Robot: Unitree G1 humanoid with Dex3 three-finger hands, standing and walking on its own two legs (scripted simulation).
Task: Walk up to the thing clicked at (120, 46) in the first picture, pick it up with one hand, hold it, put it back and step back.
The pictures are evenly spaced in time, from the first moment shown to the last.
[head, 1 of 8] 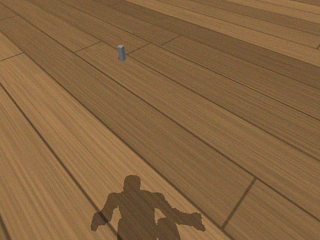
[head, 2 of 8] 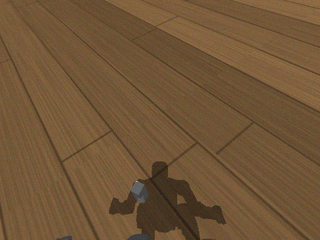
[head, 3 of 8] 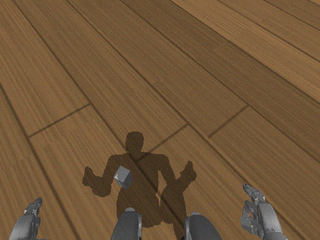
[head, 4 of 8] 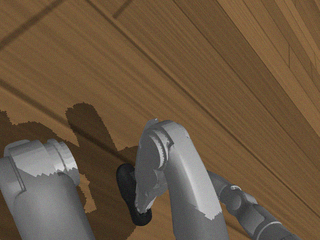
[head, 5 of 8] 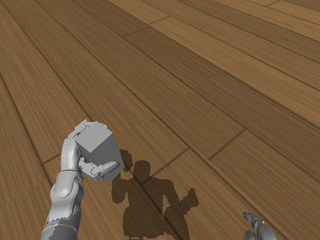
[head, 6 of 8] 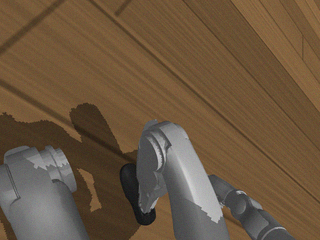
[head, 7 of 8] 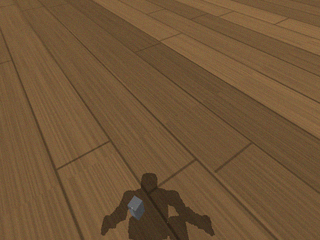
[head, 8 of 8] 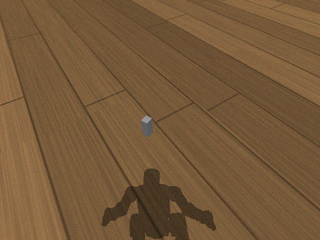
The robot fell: no
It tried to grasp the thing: yes
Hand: left
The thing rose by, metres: 0.69
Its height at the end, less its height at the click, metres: +0.00
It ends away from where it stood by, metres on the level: 0.00
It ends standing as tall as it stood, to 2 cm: yes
